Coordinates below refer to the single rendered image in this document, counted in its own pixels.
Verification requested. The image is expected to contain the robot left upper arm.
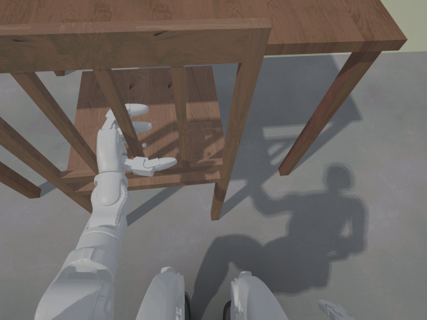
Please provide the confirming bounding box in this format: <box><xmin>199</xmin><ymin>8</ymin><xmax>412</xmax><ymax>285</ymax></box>
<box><xmin>37</xmin><ymin>279</ymin><xmax>114</xmax><ymax>320</ymax></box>

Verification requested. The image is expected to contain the left robot forearm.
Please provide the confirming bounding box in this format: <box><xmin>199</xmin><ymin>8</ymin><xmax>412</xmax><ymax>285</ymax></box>
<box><xmin>34</xmin><ymin>171</ymin><xmax>131</xmax><ymax>320</ymax></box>

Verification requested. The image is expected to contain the right robot hand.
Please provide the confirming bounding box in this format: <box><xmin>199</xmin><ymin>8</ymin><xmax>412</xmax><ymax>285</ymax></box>
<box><xmin>318</xmin><ymin>299</ymin><xmax>355</xmax><ymax>320</ymax></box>

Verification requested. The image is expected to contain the robot left thigh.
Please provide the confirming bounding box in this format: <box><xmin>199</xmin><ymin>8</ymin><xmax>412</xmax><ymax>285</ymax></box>
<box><xmin>135</xmin><ymin>272</ymin><xmax>185</xmax><ymax>320</ymax></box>

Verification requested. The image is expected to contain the robot right thigh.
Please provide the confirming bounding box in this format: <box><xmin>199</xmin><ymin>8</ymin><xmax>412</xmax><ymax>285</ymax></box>
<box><xmin>230</xmin><ymin>276</ymin><xmax>289</xmax><ymax>320</ymax></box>

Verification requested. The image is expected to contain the left robot hand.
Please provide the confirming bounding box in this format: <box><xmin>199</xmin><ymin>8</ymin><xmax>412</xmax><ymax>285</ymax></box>
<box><xmin>97</xmin><ymin>103</ymin><xmax>177</xmax><ymax>177</ymax></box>

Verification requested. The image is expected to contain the table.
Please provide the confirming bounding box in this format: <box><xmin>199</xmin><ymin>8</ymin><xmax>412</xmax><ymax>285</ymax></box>
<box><xmin>0</xmin><ymin>0</ymin><xmax>407</xmax><ymax>199</ymax></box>

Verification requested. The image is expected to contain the robot thigh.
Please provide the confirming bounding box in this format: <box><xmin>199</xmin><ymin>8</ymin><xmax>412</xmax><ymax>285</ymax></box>
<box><xmin>230</xmin><ymin>276</ymin><xmax>289</xmax><ymax>320</ymax></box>
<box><xmin>135</xmin><ymin>272</ymin><xmax>185</xmax><ymax>320</ymax></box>

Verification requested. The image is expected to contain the chair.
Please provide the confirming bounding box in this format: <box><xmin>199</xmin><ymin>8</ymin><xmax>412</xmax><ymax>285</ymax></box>
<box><xmin>0</xmin><ymin>18</ymin><xmax>272</xmax><ymax>221</ymax></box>

